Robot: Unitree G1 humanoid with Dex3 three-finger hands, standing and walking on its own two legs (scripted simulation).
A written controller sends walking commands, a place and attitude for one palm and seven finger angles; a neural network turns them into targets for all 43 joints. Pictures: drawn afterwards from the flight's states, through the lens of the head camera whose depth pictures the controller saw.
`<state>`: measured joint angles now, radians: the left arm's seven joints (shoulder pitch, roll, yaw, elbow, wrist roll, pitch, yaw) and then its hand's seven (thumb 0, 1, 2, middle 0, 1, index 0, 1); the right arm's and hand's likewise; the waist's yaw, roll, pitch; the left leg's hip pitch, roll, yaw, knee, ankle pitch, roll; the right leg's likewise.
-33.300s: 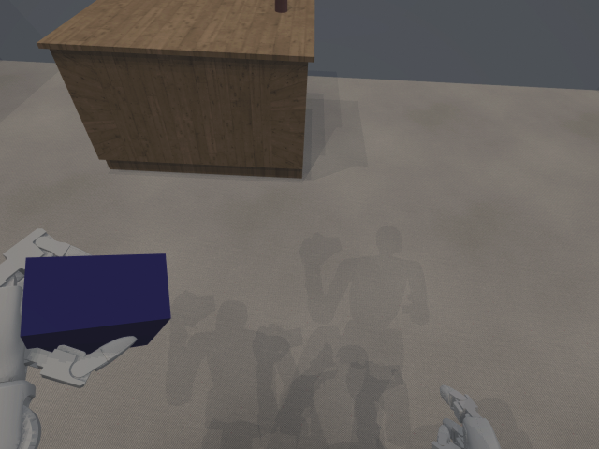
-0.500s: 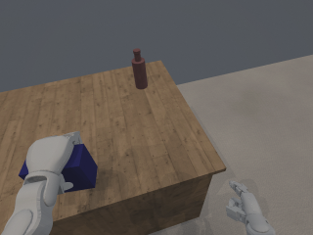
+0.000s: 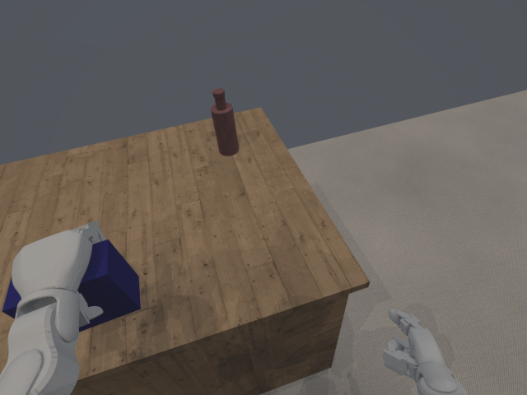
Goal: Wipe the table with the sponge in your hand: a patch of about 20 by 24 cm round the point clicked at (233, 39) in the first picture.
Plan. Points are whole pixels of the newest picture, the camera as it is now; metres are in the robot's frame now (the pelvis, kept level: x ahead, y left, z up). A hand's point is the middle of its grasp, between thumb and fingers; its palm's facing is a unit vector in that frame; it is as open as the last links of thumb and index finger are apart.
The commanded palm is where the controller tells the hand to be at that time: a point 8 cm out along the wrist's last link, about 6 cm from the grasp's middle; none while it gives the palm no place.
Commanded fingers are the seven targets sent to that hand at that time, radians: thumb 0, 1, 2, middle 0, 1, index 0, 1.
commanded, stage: move the sponge above the wiping area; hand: left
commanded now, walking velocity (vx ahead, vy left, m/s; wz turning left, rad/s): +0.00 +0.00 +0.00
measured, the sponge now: (86, 296) +0.21 +0.32 +0.05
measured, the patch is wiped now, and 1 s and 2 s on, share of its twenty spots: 0.00 0.00 0.00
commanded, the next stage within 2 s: none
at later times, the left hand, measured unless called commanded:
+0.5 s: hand (106, 296) +0.21 +0.28 +0.06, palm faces -0.04 -0.13 -0.99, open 10.1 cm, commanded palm +0.20 +0.27 +0.13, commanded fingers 0.00 0.10 1.30 -1.20 -1.60 -1.20 -1.60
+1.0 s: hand (140, 296) +0.23 +0.25 +0.02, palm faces -0.11 -0.16 -0.98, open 10.1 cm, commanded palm +0.21 +0.25 +0.11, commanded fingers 0.00 0.10 1.30 -1.20 -1.60 -1.20 -1.60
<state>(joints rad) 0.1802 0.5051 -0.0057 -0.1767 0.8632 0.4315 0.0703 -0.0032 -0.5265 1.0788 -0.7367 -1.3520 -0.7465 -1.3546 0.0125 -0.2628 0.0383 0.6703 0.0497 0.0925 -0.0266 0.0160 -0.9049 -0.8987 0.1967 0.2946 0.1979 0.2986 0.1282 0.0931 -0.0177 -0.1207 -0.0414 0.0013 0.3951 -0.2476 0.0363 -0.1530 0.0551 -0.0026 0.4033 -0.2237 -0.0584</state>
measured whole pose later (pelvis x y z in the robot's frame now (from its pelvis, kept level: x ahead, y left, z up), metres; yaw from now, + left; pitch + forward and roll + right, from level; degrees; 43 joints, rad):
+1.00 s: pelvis +0.00 -0.01 +0.00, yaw +0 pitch +0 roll +1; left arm 0.09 0.38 -0.18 0.03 0.91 0.45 0.06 0.00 -0.53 1.09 -0.74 -1.35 -0.74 -1.36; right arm 0.01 -0.27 0.02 0.67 0.05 0.09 -0.04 0.02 -0.91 -0.90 0.20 0.29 0.20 0.30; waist 0.11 0.09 -0.02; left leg -0.16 -0.04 0.01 0.42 -0.26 0.03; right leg -0.20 0.06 0.00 0.45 -0.24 -0.07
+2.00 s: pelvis -0.01 -0.01 +0.00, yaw +0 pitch -1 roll +1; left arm 0.05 0.35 -0.21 0.11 0.94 0.43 0.18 0.00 -0.53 1.09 -0.74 -1.35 -0.75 -1.35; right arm 0.01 -0.27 0.00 0.70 0.06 0.10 -0.03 0.02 -0.91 -0.90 0.20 0.29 0.20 0.30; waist 0.11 0.08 -0.05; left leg -0.16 -0.04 0.01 0.43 -0.25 0.03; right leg -0.20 0.06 0.01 0.45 -0.24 -0.07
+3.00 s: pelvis +0.00 -0.01 +0.00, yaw -1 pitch -1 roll +1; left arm 0.09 0.35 -0.20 0.08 0.93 0.50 0.14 0.00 -0.53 1.09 -0.73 -1.35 -0.74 -1.35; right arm 0.00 -0.25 0.02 0.68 0.06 0.12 -0.02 0.02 -0.91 -0.90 0.20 0.29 0.20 0.30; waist 0.11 0.08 -0.04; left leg -0.14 -0.03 0.01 0.41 -0.26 0.03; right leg -0.18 0.07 0.01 0.44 -0.24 -0.07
